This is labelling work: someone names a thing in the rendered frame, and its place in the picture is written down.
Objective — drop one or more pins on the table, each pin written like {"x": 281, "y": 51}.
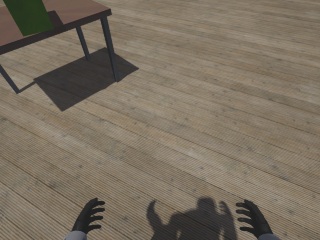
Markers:
{"x": 64, "y": 15}

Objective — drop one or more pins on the left robot forearm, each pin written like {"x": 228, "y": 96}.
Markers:
{"x": 75, "y": 235}

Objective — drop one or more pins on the robot left hand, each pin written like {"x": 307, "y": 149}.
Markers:
{"x": 84, "y": 219}

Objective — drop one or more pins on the carton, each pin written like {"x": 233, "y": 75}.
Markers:
{"x": 30, "y": 16}

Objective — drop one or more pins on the robot right hand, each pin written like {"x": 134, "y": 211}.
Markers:
{"x": 258, "y": 222}

